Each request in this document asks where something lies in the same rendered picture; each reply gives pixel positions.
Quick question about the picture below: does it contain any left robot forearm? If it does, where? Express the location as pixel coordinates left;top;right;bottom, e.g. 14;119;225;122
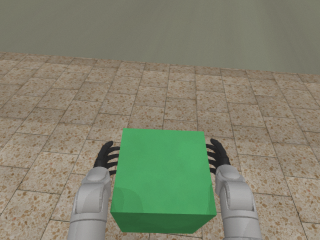
67;166;111;240

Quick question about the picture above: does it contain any carton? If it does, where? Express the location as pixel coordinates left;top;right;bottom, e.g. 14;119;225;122
110;128;217;234

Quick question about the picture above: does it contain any robot left hand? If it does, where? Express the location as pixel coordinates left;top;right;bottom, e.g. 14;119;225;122
93;141;120;176

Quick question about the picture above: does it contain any right robot forearm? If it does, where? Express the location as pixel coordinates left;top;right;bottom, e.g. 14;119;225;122
215;164;263;240

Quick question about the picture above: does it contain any robot right hand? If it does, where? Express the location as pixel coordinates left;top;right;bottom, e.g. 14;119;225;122
206;138;231;175

